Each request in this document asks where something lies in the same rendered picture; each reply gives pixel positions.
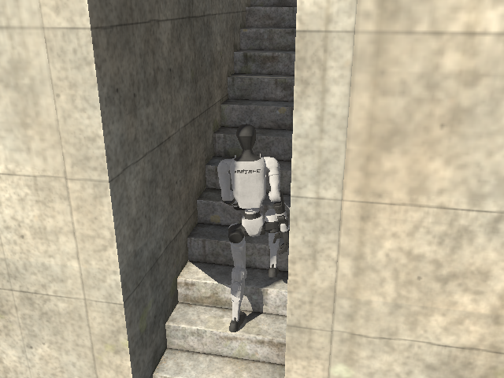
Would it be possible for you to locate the right robot forearm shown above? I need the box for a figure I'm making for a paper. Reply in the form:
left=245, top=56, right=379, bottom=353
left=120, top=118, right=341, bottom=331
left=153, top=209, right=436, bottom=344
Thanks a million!
left=273, top=190, right=290, bottom=232

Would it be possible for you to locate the left robot forearm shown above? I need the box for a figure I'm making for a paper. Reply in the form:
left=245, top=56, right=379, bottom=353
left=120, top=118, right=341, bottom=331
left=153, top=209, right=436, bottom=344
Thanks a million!
left=221, top=197, right=239, bottom=207

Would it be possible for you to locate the left robot upper arm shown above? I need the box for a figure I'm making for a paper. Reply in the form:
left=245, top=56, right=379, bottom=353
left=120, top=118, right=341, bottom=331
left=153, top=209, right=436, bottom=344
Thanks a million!
left=217, top=159, right=234, bottom=201

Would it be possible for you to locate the right robot upper arm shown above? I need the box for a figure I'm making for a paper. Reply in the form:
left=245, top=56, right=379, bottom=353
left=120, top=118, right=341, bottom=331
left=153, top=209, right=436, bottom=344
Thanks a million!
left=264, top=157, right=281, bottom=202

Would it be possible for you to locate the robot torso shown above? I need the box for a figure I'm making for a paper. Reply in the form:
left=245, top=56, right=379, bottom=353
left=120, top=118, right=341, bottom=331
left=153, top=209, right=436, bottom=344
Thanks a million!
left=230, top=154, right=267, bottom=237

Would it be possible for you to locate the robot right hand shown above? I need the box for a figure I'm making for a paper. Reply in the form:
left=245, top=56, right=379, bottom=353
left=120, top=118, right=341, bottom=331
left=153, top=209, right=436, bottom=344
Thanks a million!
left=273, top=230, right=290, bottom=254

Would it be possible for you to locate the robot left shin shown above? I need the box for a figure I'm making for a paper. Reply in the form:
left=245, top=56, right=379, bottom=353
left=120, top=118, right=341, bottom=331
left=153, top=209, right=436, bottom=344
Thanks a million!
left=231, top=267, right=245, bottom=322

